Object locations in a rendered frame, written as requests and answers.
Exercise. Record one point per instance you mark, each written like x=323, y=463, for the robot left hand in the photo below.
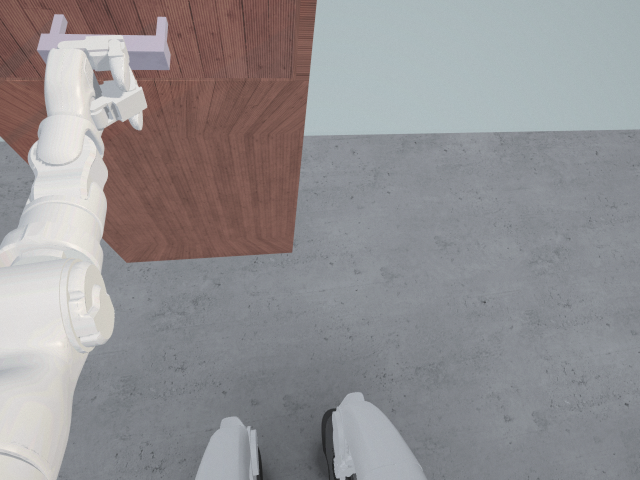
x=71, y=87

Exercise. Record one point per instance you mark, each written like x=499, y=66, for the handle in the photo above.
x=146, y=52

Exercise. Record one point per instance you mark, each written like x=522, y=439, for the cabinet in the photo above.
x=215, y=170

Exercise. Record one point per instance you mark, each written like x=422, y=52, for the left robot forearm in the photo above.
x=65, y=213

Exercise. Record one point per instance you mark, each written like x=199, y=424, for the left robot upper arm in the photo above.
x=52, y=314

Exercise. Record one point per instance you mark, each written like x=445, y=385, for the robot thigh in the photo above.
x=378, y=451
x=231, y=454

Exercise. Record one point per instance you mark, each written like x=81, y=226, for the drawer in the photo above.
x=206, y=38

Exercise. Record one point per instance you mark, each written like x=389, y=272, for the robot left thigh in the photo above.
x=231, y=454

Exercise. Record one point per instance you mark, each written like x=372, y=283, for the robot right thigh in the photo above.
x=378, y=451

